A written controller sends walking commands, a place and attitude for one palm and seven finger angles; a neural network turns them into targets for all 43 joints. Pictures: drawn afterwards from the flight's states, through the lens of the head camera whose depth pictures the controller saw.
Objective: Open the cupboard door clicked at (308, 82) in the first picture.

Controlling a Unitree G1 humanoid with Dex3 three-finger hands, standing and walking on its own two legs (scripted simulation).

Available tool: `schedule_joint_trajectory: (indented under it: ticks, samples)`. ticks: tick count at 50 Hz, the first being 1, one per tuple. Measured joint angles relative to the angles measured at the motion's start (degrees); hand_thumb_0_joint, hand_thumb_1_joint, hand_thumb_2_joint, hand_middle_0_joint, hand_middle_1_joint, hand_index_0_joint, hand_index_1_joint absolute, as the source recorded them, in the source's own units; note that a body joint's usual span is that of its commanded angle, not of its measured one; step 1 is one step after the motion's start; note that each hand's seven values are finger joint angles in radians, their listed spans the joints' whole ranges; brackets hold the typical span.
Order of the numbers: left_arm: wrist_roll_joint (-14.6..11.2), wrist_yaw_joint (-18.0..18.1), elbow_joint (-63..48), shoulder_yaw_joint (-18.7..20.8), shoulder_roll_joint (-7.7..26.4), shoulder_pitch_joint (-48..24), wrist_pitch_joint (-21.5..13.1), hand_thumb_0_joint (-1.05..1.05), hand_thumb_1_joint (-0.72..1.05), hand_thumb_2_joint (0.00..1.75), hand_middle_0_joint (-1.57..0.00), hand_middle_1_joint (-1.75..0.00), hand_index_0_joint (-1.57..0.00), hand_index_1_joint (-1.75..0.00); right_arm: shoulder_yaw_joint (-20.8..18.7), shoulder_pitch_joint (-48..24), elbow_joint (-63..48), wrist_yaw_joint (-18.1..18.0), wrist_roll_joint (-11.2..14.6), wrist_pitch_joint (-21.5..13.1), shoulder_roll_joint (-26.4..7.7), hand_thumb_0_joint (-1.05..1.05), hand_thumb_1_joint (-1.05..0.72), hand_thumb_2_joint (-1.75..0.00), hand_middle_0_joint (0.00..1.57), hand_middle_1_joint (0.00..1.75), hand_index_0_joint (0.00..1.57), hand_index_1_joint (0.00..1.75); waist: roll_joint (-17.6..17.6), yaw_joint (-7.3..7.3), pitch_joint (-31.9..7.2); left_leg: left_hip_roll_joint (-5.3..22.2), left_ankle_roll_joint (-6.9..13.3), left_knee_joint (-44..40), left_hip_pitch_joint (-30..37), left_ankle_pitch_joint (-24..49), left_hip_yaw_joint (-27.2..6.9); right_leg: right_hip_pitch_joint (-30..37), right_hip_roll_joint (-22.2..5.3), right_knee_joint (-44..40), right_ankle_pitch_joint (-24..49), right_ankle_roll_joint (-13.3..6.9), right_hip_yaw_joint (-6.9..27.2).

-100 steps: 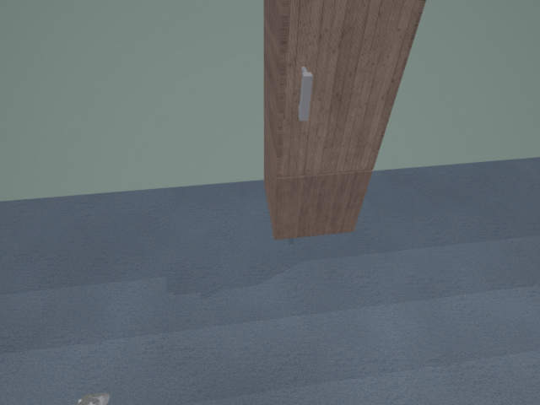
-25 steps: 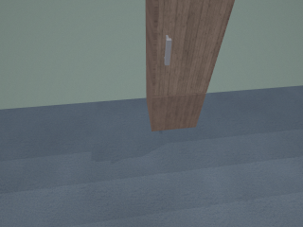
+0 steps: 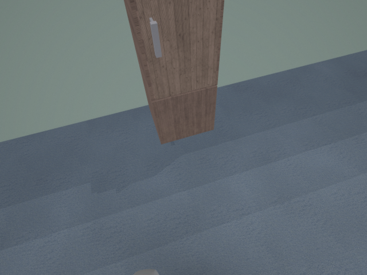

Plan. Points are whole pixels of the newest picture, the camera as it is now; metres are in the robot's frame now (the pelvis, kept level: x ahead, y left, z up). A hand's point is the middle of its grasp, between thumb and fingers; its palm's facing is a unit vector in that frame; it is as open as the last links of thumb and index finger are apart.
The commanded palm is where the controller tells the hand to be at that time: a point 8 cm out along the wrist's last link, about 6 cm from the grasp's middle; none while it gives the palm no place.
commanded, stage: walk to a spot facing it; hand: left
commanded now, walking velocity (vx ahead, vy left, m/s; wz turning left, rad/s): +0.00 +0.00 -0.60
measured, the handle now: (154, 37) +0.96 +0.21 +0.03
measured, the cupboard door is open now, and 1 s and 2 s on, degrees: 0 0 0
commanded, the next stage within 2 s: none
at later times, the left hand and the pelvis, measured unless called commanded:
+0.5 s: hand out of the picture +0.07 +0.23 -0.14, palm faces -0.17 -0.96 -0.25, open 7.4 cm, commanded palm none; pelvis -0.02 +0.04 +0.02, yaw -15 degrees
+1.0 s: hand (125, 264) +0.16 +0.17 -0.14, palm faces -0.59 -0.79 -0.17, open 7.4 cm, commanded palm none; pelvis -0.03 +0.06 +0.03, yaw -37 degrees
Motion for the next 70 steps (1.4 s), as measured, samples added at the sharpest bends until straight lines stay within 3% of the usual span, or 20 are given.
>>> schedule_joint_trajectory:
  ticks: [2, 5, 13, 22, 27, 28, 30, 33, 37, 42, 47, 51, 55, 56, 57, 59, 61, 64, 70]
  samples:
    - [-0.1, 0.6, -0.3, 0.1, -0.9, 0.4, -0.2, 0.01, 0.91, 0.90, -0.20, -0.30, -0.20, -0.30, -0.4, -0.2, -0.1, 0.0, 0.1, 0.6, 0.0, 0.01, -0.91, -0.90, 0.21, 0.30, 0.20, 0.29, 0.3, 0.06, 0.3, -1.6, 0.2, 8.9, -4.0, -0.5, -3.0, 0.5, 0.7, -2.2, 0.6, -1.6, 0.2]
    - [-0.5, 0.8, -0.6, 0.2, -1.6, 1.3, -0.3, 0.01, 0.90, 0.90, -0.20, -0.30, -0.20, -0.30, -0.6, -0.8, -0.5, 0.2, 0.0, 0.5, 0.2, 0.01, -0.91, -0.90, 0.21, 0.30, 0.20, 0.29, -0.4, 0.44, 0.3, -2.6, -0.1, 15.0, -7.4, 3.8, -4.4, 1.8, 1.6, -8.1, 4.5, -2.1, 1.9]
    - [-0.7, 0.9, -0.8, 0.7, -2.0, 2.2, -0.8, 0.01, 0.90, 0.90, -0.20, -0.30, -0.20, -0.30, -1.2, -2.0, -1.9, -0.6, -0.1, 0.2, -0.7, 0.01, -0.91, -0.90, 0.20, 0.30, 0.20, 0.29, -1.3, 0.64, -1.7, -2.9, -1.6, 13.1, -7.7, 7.7, -7.3, 3.1, 3.9, -16.9, 10.9, -1.9, 6.9]
    - [0.0, 0.8, -1.7, 1.5, -0.1, 0.9, -0.2, 0.01, 0.90, 0.90, -0.20, -0.30, -0.20, -0.30, -0.9, -3.1, -3.6, -0.8, 0.3, -0.2, -0.5, 0.01, -0.91, -0.90, 0.20, 0.30, 0.20, 0.29, -2.3, 1.62, -3.4, -4.6, -0.7, -0.7, -2.0, 3.6, -7.9, 2.0, 5.9, -18.2, 13.3, -0.1, 12.5]
    - [0.0, 0.8, -2.5, 2.1, 2.0, 0.0, 0.9, 0.01, 0.90, 0.90, -0.20, -0.30, -0.20, -0.30, -0.1, -1.8, -5.4, -0.9, 0.9, -1.9, 0.5, 0.01, -0.91, -0.90, 0.20, 0.30, 0.20, 0.29, -3.8, 0.93, -4.3, -5.9, 1.8, -18.5, 5.1, 7.1, -7.6, -0.6, 7.1, -16.0, 13.5, 2.5, 15.4]
    - [-0.2, 0.7, -2.3, 2.4, 2.6, -0.4, 1.2, 0.01, 0.90, 0.90, -0.20, -0.30, -0.20, -0.30, 0.1, -1.4, -5.4, -1.0, 0.7, -2.4, 1.1, 0.01, -0.91, -0.90, 0.20, 0.30, 0.20, 0.29, -4.6, 0.56, -4.1, -6.3, 2.8, -19.6, 5.5, 9.1, -6.9, -2.1, 7.0, -12.5, 9.3, 2.8, 15.4]
    - [-0.1, 0.4, -2.0, 3.2, 3.4, -0.9, 1.7, 0.01, 0.91, 0.90, -0.20, -0.30, -0.20, -0.30, 0.7, -0.3, -5.4, -0.9, 0.4, -2.2, 1.8, 0.01, -0.91, -0.90, 0.20, 0.30, 0.20, 0.29, -5.5, 0.27, -3.9, -6.0, 4.2, -19.8, 6.2, 9.8, -5.1, -6.5, 6.3, -0.2, 0.5, 4.4, 11.4]
    - [0.5, -0.5, -2.0, 4.1, 4.4, -0.7, 1.9, 0.01, 0.91, 0.90, -0.20, -0.30, -0.20, -0.30, 1.2, 1.9, -4.8, -1.0, 0.0, -1.7, 2.4, 0.01, -0.91, -0.90, 0.21, 0.30, 0.20, 0.29, -5.2, 0.03, -4.2, -4.5, 4.9, -21.8, 8.1, 10.3, -3.2, -11.3, 4.2, 18.0, -0.6, 6.2, 6.4]
    - [0.5, -1.0, -1.8, 4.3, 5.0, -0.1, 1.9, 0.01, 0.91, 0.90, -0.19, -0.30, -0.19, -0.30, 1.4, 3.9, -4.1, -1.1, -0.3, -2.2, 3.0, 0.01, -0.91, -0.90, 0.21, 0.30, 0.20, 0.29, -5.0, 0.24, -4.1, -3.0, 5.3, -23.2, 9.8, 10.5, 0.2, -11.4, -0.1, 26.0, 1.0, 7.5, 4.0]
    - [0.1, -1.0, -0.5, 3.8, 4.3, -1.1, 2.8, 0.01, 0.91, 0.90, -0.19, -0.30, -0.19, -0.30, 1.3, 6.2, -3.6, -1.1, -0.3, -3.3, 3.8, 0.01, -0.91, -0.90, 0.21, 0.30, 0.20, 0.29, -4.7, -1.03, -2.9, -1.5, 5.3, -22.9, 10.6, 9.8, 4.1, -7.9, -3.7, 21.0, -0.6, 8.4, 2.5]
    - [0.2, -1.9, -0.3, 3.0, 2.4, -3.1, 3.2, 0.01, 0.91, 0.90, -0.19, -0.30, -0.19, -0.30, 0.9, 8.9, -1.7, -0.6, -0.6, -3.6, 3.5, 0.01, -0.91, -0.90, 0.21, 0.30, 0.20, 0.29, -3.9, -2.44, -2.7, 0.3, 4.3, -22.9, 11.3, 9.0, 8.3, -5.1, -5.7, 12.7, -2.0, 7.7, -0.7]
    - [0.4, -2.7, -0.8, 2.4, 0.7, -5.1, 2.6, 0.01, 0.91, 0.90, -0.19, -0.30, -0.19, -0.30, 0.0, 11.3, 0.2, -0.2, -1.0, -3.8, 2.0, 0.01, -0.91, -0.90, 0.21, 0.30, 0.20, 0.29, -2.2, -4.23, -3.0, 2.2, 2.9, -22.3, 11.9, 7.8, 11.4, -2.1, -6.1, 4.0, -3.4, 6.3, -3.4]
    - [0.4, -2.7, -2.0, 2.0, -0.3, -7.2, 0.9, 0.01, 0.91, 0.90, -0.19, -0.30, -0.19, -0.30, -0.7, 14.0, 1.9, 0.1, -1.1, -3.6, 0.2, 0.01, -0.91, -0.90, 0.21, 0.30, 0.20, 0.29, -0.4, -5.55, -3.5, 4.9, 0.4, -18.1, 11.7, 4.5, 13.7, 3.2, -4.9, -7.2, -2.2, 4.2, -6.0]
    - [0.4, -2.6, -2.5, 1.8, -0.3, -7.6, -0.1, 0.01, 0.91, 0.90, -0.19, -0.30, -0.19, -0.30, -0.8, 15.0, 2.2, 0.3, -0.9, -3.5, -0.1, 0.01, -0.91, -0.90, 0.21, 0.30, 0.20, 0.29, -0.2, -5.56, -3.8, 5.9, 0.1, -14.4, 10.5, 2.7, 13.6, 4.9, -4.4, -10.4, -0.5, 2.8, -6.2]
    - [0.3, -2.2, -2.6, 1.6, -0.5, -8.1, -1.2, 0.01, 0.91, 0.90, -0.19, -0.30, -0.19, -0.30, -0.8, 15.2, 2.7, 0.5, -0.8, -2.9, -0.5, 0.01, -0.91, -0.90, 0.21, 0.30, 0.20, 0.29, 0.6, -5.34, -3.5, 6.6, -0.2, -8.0, 8.2, -0.4, 11.1, 4.5, -3.6, -9.3, 0.6, 1.8, -6.3]
    - [-0.3, -1.2, -2.8, 1.2, -1.1, -7.6, -2.8, 0.01, 0.91, 0.90, -0.19, -0.30, -0.20, -0.30, -0.8, 14.6, 3.7, 0.9, -0.8, -1.4, -1.0, 0.01, -0.91, -0.90, 0.20, 0.30, 0.20, 0.29, 1.1, -4.89, -3.5, 5.3, -0.2, 5.7, 2.6, -2.4, 4.8, 5.4, -2.6, -7.8, -0.1, 1.0, -6.0]
    - [-0.6, -0.5, -2.4, 1.0, -1.4, -5.4, -3.8, 0.01, 0.91, 0.90, -0.20, -0.30, -0.20, -0.30, -0.9, 13.4, 3.9, 1.2, -0.9, -1.0, -0.9, 0.01, -0.91, -0.90, 0.20, 0.30, 0.20, 0.29, 0.6, -3.96, -4.3, 4.1, -0.3, 13.8, -2.2, 0.7, 2.0, 7.9, -2.0, -10.1, -0.2, 0.9, -4.7]
    - [-0.5, 0.1, -0.5, 0.7, -1.6, -1.5, -4.3, 0.00, 0.91, 0.90, -0.20, -0.30, -0.20, -0.30, -1.1, 10.2, 2.2, 1.6, -1.2, -1.7, -0.5, 0.02, -0.91, -0.90, 0.20, 0.30, 0.20, 0.29, -0.2, -3.45, -5.0, 3.8, -1.2, 15.2, -7.8, 6.3, 0.3, 12.1, -1.2, -15.4, 1.1, 0.9, -2.6]
    - [-0.2, 0.4, 3.9, -0.1, -2.7, 4.7, -5.1, 0.01, 0.90, 0.90, -0.20, -0.30, -0.20, -0.30, -1.0, 3.2, -1.9, 2.3, -0.9, -3.1, 0.9, 0.01, -0.91, -0.90, 0.20, 0.30, 0.20, 0.29, -0.5, -2.26, -4.2, 3.9, -1.9, 7.6, -15.2, 14.5, -1.1, 18.4, -0.2, -21.8, 1.2, 1.2, 0.3]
